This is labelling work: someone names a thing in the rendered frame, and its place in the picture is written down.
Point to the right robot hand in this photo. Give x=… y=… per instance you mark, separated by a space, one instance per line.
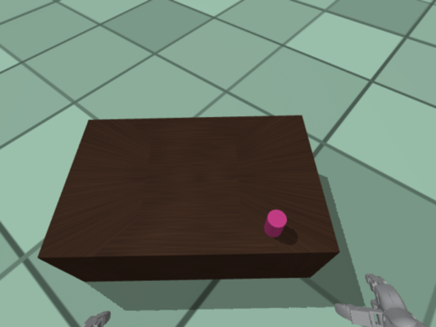
x=386 y=297

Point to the right robot arm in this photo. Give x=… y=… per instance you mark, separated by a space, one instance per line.
x=398 y=317

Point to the left robot hand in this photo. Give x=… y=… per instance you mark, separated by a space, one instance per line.
x=99 y=320

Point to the can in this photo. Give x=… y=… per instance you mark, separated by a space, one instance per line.
x=275 y=223

